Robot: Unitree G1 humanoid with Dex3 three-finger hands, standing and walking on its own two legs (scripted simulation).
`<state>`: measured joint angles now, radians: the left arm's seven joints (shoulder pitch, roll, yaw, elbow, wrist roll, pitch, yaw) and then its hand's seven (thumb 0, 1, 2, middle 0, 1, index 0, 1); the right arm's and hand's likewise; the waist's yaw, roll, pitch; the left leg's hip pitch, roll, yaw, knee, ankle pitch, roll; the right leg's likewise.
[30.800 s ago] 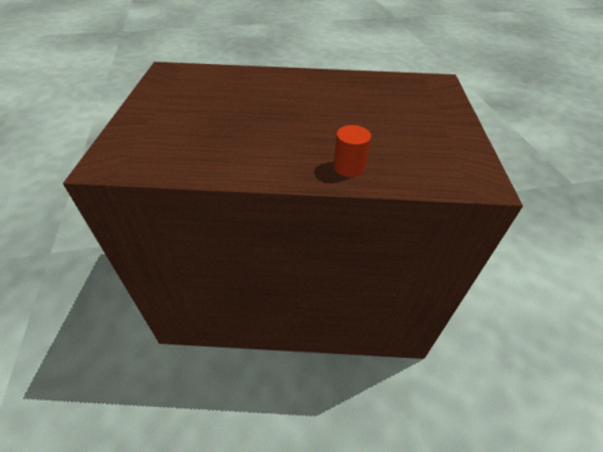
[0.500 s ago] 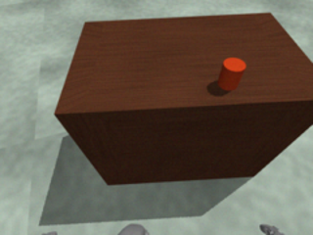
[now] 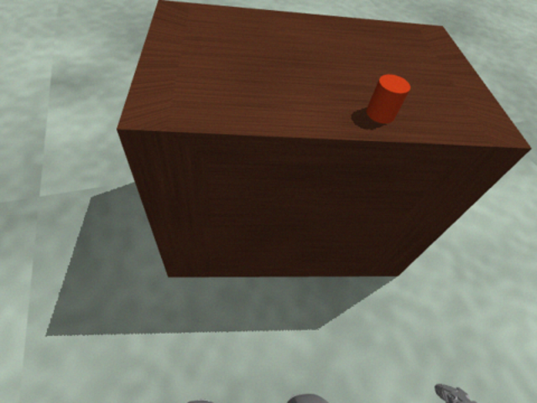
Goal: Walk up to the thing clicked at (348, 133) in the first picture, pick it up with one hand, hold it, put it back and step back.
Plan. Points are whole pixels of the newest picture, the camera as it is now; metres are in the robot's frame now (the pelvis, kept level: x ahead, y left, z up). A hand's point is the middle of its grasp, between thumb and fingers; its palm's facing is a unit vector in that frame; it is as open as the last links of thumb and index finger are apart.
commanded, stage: step back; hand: right
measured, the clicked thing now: (387, 99) +0.76 -0.24 +0.02
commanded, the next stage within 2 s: none
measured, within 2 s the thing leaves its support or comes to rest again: neither
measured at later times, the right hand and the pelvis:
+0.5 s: hand out of the picture -0.09 -0.31 -0.17, palm faces -0.11 +0.91 -0.39, open 7.4 cm; pelvis -0.16 -0.04 -0.02, yaw +4 degrees
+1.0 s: hand out of the picture -0.18 -0.35 -0.15, palm faces -0.03 +0.92 -0.39, open 7.4 cm; pelvis -0.31 -0.08 -0.01, yaw -1 degrees
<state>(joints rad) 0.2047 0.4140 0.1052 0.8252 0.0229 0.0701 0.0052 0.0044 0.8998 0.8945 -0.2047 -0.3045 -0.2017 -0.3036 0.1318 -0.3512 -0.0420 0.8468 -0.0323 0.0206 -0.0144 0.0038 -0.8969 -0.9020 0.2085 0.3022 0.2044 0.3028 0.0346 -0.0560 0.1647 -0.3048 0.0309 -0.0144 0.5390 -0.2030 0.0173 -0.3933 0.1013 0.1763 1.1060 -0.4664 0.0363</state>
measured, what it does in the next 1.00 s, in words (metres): walks backwards: right foot, then left foot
